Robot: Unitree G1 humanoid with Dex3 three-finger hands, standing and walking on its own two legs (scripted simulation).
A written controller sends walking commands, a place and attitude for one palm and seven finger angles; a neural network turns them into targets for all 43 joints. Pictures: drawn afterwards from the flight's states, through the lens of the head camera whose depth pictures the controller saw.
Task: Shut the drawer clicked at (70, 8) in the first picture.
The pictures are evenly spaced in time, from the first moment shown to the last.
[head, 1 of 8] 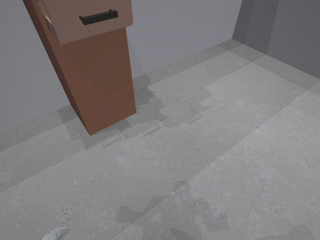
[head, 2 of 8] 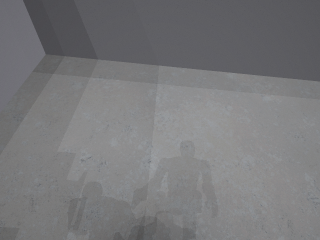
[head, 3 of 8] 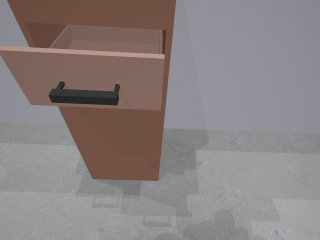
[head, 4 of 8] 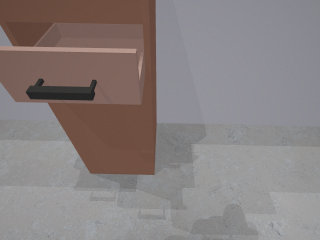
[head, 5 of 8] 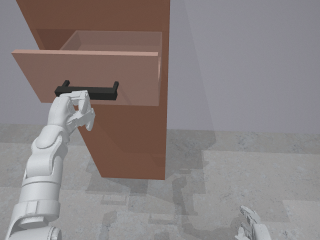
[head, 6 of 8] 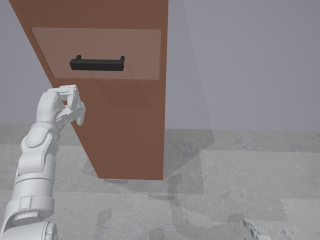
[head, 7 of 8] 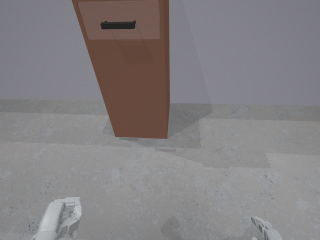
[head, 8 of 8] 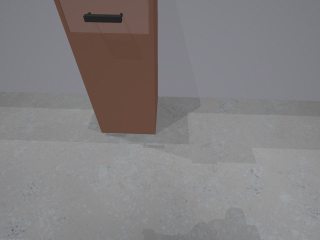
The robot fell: no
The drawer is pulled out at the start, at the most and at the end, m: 0.15 0.15 0.00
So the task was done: yes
